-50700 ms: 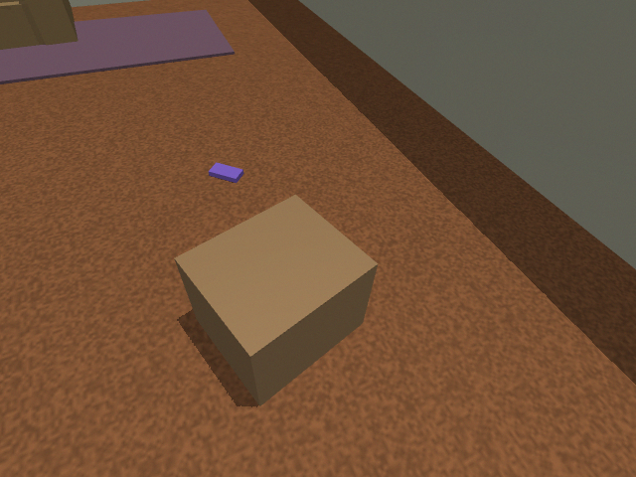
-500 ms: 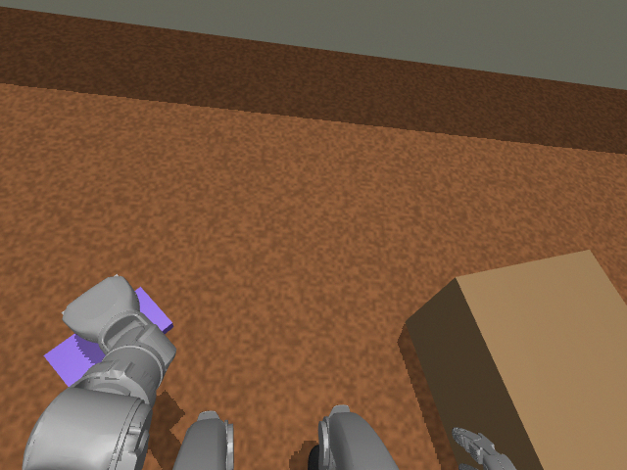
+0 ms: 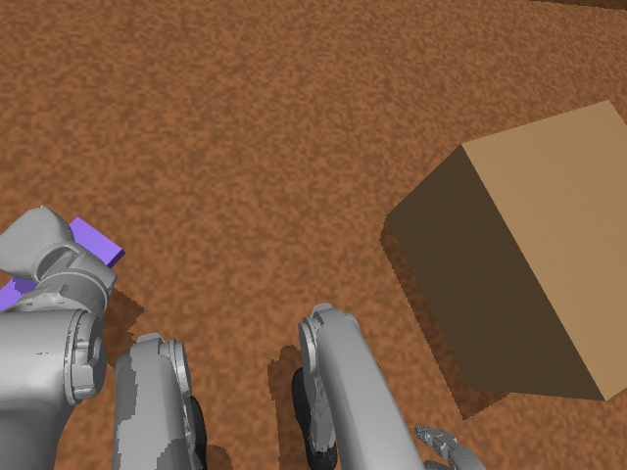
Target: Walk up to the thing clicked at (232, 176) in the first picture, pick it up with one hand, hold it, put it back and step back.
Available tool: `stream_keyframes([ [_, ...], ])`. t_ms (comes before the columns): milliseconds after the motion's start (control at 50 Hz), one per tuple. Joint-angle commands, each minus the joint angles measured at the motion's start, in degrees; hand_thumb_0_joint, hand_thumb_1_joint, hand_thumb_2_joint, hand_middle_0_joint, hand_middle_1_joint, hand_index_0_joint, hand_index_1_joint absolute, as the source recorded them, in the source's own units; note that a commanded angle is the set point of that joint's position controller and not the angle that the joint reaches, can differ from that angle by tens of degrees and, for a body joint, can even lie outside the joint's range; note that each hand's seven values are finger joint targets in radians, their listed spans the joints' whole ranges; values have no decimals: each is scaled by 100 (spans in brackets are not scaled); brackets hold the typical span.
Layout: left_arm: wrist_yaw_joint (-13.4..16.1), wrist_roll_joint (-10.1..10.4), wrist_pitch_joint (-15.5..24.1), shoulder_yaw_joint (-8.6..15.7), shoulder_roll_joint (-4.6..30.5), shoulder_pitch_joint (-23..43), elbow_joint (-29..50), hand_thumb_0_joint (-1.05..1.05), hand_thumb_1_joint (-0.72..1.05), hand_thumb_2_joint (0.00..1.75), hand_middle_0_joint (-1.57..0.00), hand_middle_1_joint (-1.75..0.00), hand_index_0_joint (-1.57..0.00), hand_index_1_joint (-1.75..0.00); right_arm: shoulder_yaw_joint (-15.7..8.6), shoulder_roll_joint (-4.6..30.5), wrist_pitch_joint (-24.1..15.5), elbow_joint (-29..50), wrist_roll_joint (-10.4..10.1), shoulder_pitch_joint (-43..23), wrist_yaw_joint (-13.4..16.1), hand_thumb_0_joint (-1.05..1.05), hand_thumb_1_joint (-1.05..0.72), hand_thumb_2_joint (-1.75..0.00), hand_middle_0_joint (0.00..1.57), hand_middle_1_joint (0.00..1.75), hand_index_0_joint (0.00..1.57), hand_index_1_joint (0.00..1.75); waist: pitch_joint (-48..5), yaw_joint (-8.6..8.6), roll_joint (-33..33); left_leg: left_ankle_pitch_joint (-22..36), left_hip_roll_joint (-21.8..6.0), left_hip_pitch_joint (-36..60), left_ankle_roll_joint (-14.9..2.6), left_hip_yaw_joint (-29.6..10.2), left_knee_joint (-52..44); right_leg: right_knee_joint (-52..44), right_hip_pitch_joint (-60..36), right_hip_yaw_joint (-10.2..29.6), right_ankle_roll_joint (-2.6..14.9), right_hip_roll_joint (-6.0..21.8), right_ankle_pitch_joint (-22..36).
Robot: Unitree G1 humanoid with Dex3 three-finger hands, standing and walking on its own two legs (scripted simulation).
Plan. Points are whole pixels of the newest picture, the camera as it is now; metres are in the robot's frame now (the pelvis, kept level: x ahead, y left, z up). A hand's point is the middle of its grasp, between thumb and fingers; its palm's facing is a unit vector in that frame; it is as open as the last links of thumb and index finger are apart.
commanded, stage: crouch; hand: left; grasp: from above
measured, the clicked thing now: (62, 275) +0.41 +0.27 -0.19
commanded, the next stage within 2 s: lower in 0.80 s
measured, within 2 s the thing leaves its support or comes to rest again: rests again in 1.94 s
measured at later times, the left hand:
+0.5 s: hand (96, 263) +0.44 +0.24 -0.26, palm faces -0.28 -0.33 -0.90, open 10.3 cm
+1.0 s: hand (103, 262) +0.46 +0.25 -0.31, palm faces -0.27 -0.34 -0.90, open 10.3 cm
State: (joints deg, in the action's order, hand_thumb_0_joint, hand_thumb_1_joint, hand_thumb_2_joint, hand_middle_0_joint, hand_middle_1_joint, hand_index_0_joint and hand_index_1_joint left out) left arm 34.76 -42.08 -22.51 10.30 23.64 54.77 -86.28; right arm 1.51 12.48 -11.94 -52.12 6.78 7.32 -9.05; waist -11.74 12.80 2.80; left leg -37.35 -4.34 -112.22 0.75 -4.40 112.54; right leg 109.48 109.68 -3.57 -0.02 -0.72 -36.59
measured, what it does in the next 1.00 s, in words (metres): lowers itself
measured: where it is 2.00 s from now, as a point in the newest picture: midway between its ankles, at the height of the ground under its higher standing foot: (257, 454)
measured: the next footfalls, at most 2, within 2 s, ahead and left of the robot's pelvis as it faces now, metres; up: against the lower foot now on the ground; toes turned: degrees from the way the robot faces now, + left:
none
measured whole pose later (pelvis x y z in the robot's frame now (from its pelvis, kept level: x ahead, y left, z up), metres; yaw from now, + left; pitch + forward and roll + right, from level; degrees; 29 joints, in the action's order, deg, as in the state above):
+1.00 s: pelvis +0.00 +0.00 -0.14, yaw -2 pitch +34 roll -6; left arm 38.1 -48.8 -15.9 18.4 35.1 66.4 -98.9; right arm 3.5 16.5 -17.5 -53.1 12.0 9.5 -18.2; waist -0.5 17.0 1.5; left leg -39.8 -3.5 -133.4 0.5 -7.1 138.3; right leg 134.4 130.3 -4.3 -0.8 -0.9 -38.7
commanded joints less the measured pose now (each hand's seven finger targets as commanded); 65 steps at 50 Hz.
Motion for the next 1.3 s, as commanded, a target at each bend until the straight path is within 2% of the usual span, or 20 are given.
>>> stream_keyframes([
  [0,231,-291,82,-164,1204,2420,846,0,57,57,-100,-55,-102,-54,-398,1293,-167,192,-22,883,-56,0,-88,-89,20,30,20,30,-3688,79,1309,776,190,2595,-23,208,-931,-924,-1392,-189,175,-98,856],
  [80,208,-403,97,-105,1348,2592,983,0,55,60,-100,-55,-101,-54,-422,1464,-209,122,-13,1035,-124,0,-89,-90,20,30,20,30,-3800,102,1580,875,174,2650,16,120,-746,-525,-999,-287,206,-67,975],
  [160,145,-484,138,-116,1337,2795,941,0,56,61,-101,-55,-102,-54,-427,1507,-254,91,49,1214,-196,0,-89,-89,20,30,20,30,-3730,272,1471,983,182,2345,-35,184,-335,-275,-898,-267,171,-53,1164],
  [200,147,-585,163,12,1601,2660,906,0,56,62,-102,-55,-102,-54,-427,1566,-271,69,61,1229,-216,0,-89,-90,20,30,20,30,-3775,108,1537,1085,206,2192,-35,226,-229,-132,-852,-249,180,-56,1233],
  [360,230,-698,254,151,1698,2872,450,0,62,63,-106,-58,-107,-57,-410,1578,-367,11,207,1368,-378,0,-89,-90,20,30,20,30,-3439,302,1220,979,258,1381,-137,416,382,166,-694,-187,98,-77,1200],
  [420,292,-677,308,318,1901,2747,173,0,63,61,-106,-58,-108,-57,-399,1566,-389,44,235,1389,-449,0,-90,-90,20,30,20,30,-3464,183,959,995,266,948,-189,491,572,210,-935,-135,52,-102,1230],
  [500,268,-733,408,285,1961,3125,-46,0,65,58,-106,-60,-108,-57,-363,1545,-448,-41,333,1426,-540,0,-90,-90,20,30,20,30,-3190,406,883,636,269,686,-227,488,846,313,-605,-163,47,-127,824],
  [540,308,-773,486,459,2300,3047,-82,0,66,59,-107,-58,-109,-56,-378,1633,-467,-27,319,1440,-553,0,-90,-90,20,30,20,30,-3263,268,873,582,292,538,-239,505,904,321,-659,-137,34,-136,699],
  [560,292,-768,515,401,2211,3106,-59,0,68,60,-108,-60,-110,-58,-335,1570,-490,-9,346,1455,-576,0,-90,-90,20,30,20,30,-3258,365,907,578,290,495,-239,491,932,389,-672,-159,27,-136,696],
  [600,329,-815,558,518,2420,3025,-23,0,67,61,-109,-58,-110,-56,-335,1656,-498,-51,330,1469,-604,0,-90,-90,20,30,20,30,-3410,226,1049,631,295,616,-209,478,928,491,-618,-209,58,-140,716],
  [680,366,-890,586,400,2273,3324,-229,0,66,58,-106,-58,-108,-56,-285,1657,-518,-119,400,1500,-660,0,-90,-90,20,30,20,30,-3184,514,1156,539,269,681,-181,358,1071,711,-252,-360,80,-142,702],
  [720,441,-888,629,517,2404,3269,-65,0,67,61,-109,-57,-110,-55,-296,1739,-528,-129,380,1582,-686,0,-90,-90,20,30,20,30,-3342,396,1458,754,263,963,-126,321,1024,808,-197,-403,120,-137,888],
  [780,553,-902,629,465,2251,3361,-323,0,68,64,-111,-57,-112,-56,-242,1758,-547,-192,446,1648,-773,0,-91,-90,20,30,20,30,-3185,545,1489,860,240,938,-109,265,1117,937,-102,-484,132,-159,1064],
  [900,672,-799,658,611,2427,3316,-418,0,65,67,-112,-57,-111,-58,-180,1776,-563,-236,490,1710,-909,0,-91,-90,20,30,20,30,-3140,550,1591,1078,247,786,-112,309,1312,1029,-246,-493,120,-182,1262],
  [920,632,-795,644,561,2372,3302,-577,0,64,65,-111,-58,-111,-58,-158,1767,-566,-258,501,1719,-930,0,-91,-90,20,30,20,30,-2912,652,1525,1086,239,777,-107,283,1354,1067,-133,-514,118,-171,1280],
  [960,597,-845,667,687,2593,3117,-655,0,64,66,-110,-58,-110,-58,-145,1844,-539,-220,485,1742,-961,0,-91,-90,20,30,20,30,-2957,530,1505,1210,240,688,-109,280,1363,1074,-265,-505,110,-194,1355],
  [1040,503,-927,778,518,2521,3225,-834,0,67,68,-110,-62,-111,-62,-39,1850,-567,-162,534,1753,-1042,0,-91,-90,20,30,20,30,-2663,761,1387,1006,248,471,-166,202,1533,1127,-113,-564,102,-206,1207],
  [1120,659,-999,900,683,2877,3212,-804,0,69,65,-111,-61,-112,-60,13,2020,-649,-114,578,1742,-1098,0,-91,-90,20,30,20,30,-2675,742,1406,872,261,427,-173,131,1528,1141,-92,-619,92,-226,1099],
  [1160,745,-1026,919,577,2751,3219,-960,0,69,63,-110,-63,-112,-61,74,2004,-684,-93,617,1698,-1136,0,-91,-90,20,30,20,30,-2532,845,1499,746,251,410,-169,134,1558,1139,20,-652,108,-236,981],
  [1280,985,-988,1010,734,3085,3348,-1013,0,66,63,-108,-61,-109,-60,168,2178,-760,-87,707,1695,-1229,0,-91,-90,20,30,20,30,-2476,925,1644,776,218,390,-156,97,1695,1159,-112,-718,85,-251,1081],
])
